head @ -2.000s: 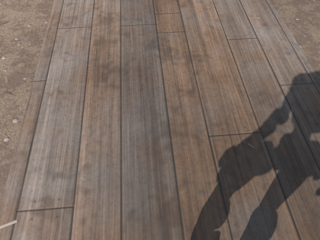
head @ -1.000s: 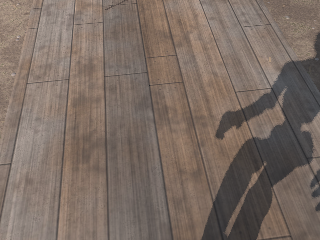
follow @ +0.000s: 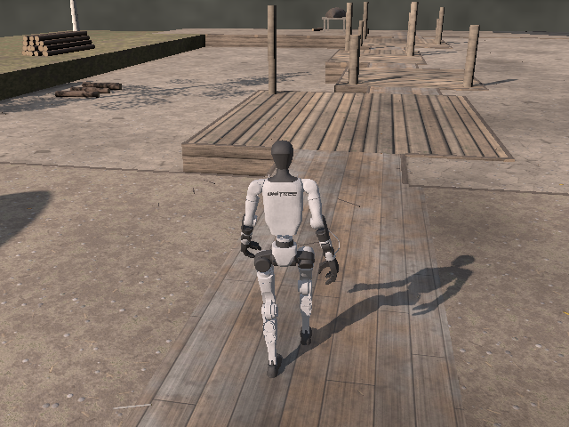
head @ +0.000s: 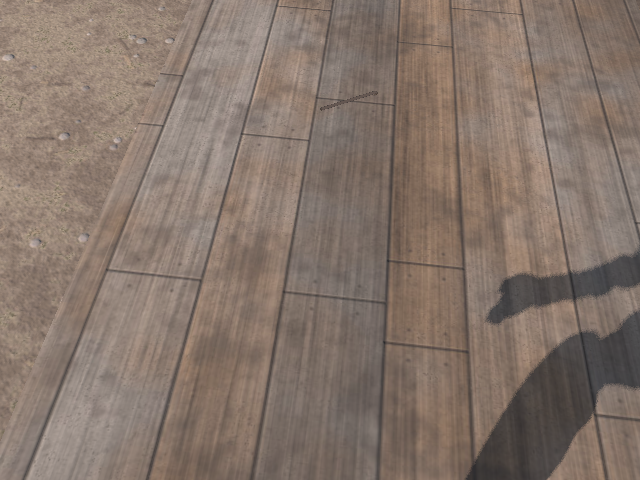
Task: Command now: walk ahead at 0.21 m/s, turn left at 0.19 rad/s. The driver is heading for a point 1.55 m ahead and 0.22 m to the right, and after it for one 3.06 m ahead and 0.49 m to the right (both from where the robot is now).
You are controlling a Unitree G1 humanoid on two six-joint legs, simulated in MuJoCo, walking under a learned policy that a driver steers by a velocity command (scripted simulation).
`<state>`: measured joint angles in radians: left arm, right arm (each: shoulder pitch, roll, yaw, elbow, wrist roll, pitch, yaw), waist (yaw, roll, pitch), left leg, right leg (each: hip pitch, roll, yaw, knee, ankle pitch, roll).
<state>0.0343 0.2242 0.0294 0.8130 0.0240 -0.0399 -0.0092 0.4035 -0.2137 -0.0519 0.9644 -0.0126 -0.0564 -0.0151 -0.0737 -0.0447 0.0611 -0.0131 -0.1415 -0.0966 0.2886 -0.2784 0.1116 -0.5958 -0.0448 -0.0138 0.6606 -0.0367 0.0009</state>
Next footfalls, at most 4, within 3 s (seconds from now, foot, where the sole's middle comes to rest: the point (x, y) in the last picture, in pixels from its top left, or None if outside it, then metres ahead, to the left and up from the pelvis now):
0.08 right None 0.20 -0.10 -0.78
0.44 left None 0.11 0.10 -0.78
1.80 left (280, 407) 0.60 0.04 -0.78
2.36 right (342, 281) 0.92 -0.12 -0.78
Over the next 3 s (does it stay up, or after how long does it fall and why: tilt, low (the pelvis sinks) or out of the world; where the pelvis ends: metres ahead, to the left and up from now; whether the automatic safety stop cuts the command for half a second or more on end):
stays up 1.10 -0.01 -0.01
